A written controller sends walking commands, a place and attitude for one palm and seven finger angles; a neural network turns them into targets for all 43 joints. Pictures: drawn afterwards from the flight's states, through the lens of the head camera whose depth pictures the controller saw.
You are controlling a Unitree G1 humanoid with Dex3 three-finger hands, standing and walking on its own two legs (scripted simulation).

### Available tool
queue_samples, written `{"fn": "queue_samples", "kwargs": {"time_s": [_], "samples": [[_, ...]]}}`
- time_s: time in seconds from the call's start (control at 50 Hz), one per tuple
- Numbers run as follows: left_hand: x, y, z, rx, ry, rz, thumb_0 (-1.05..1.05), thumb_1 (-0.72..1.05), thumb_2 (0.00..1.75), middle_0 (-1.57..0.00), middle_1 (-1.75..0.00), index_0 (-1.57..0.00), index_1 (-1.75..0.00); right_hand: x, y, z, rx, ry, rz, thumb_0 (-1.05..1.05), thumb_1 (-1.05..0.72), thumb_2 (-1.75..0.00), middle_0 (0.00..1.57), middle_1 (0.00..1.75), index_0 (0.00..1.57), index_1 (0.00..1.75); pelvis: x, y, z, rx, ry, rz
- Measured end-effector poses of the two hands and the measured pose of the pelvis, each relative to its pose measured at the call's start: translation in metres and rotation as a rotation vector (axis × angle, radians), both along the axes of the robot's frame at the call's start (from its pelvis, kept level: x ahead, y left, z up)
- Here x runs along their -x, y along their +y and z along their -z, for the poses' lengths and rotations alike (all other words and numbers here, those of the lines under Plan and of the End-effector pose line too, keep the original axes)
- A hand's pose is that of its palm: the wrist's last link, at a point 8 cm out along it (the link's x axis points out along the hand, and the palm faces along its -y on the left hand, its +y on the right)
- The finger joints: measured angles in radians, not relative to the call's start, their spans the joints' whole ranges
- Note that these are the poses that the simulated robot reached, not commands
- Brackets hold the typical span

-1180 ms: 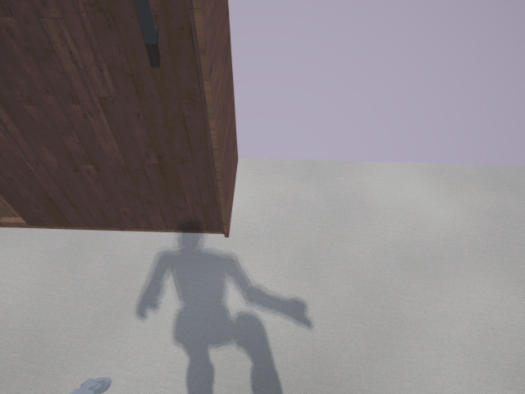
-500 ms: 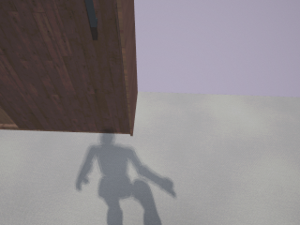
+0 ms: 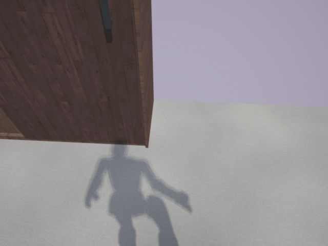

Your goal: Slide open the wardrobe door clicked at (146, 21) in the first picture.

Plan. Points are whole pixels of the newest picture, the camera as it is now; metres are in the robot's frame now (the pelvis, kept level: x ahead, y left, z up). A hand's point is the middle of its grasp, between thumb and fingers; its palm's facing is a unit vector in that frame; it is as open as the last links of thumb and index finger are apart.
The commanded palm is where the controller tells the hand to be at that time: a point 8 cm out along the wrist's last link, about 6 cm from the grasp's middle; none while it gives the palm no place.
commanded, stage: look at it before walking up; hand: right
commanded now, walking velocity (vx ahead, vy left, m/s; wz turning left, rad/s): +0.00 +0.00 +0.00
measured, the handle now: out of the picture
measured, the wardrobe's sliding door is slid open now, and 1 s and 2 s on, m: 0.00 0.00 0.00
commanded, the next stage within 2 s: walk to a spot facing it in 0.46 s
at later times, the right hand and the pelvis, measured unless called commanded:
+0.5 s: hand out of the picture +0.08 -0.25 -0.16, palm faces -0.03 +0.94 -0.34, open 7.4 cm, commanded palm none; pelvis +0.00 +0.00 +0.00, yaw +0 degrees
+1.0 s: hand out of the picture +0.05 -0.18 -0.18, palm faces -0.15 +0.95 -0.27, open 7.4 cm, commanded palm none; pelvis -0.02 +0.02 -0.03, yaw +11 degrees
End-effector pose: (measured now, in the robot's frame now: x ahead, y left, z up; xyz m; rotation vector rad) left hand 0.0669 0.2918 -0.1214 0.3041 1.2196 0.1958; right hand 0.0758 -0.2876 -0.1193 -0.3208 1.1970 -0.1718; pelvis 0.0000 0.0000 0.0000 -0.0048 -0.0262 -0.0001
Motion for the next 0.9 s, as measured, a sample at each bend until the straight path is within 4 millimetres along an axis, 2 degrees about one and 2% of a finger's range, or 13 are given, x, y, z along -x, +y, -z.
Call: {"fn": "queue_samples", "kwargs": {"time_s": [0.42,0.66,0.78,0.9], "samples": [[-0.011,-0.002,-0.003,-0.004,-0.016,0.009,0.00,0.91,0.90,-0.20,-0.30,-0.20,-0.30,0.002,-0.007,-0.001,0.009,0.009,0.011,0.00,-0.91,-0.89,0.21,0.30,0.20,0.30,-0.003,-0.002,-0.001,-0.001,-0.005,0.001],[-0.009,-0.004,-0.003,-0.008,-0.019,0.001,0.00,0.91,0.90,-0.20,-0.30,-0.20,-0.30,0.006,-0.008,0.001,0.009,0.023,0.013,0.00,-0.91,-0.89,0.21,0.30,0.20,0.30,-0.001,-0.004,0.000,-0.001,-0.001,-0.016],[0.007,-0.016,0.009,0.023,-0.037,-0.068,0.00,0.91,0.90,-0.20,-0.29,-0.20,-0.30,0.012,0.008,0.014,-0.017,0.075,-0.018,0.00,-0.91,-0.90,0.21,0.30,0.20,0.30,0.005,-0.003,0.007,0.009,0.007,-0.077],[0.038,-0.021,0.034,0.090,-0.028,-0.150,0.00,0.91,0.90,-0.20,-0.30,-0.20,-0.30,0.017,0.039,0.026,-0.046,0.105,-0.059,0.00,-0.91,-0.90,0.21,0.30,0.20,0.30,0.014,0.009,0.020,0.029,-0.004,-0.158]]}}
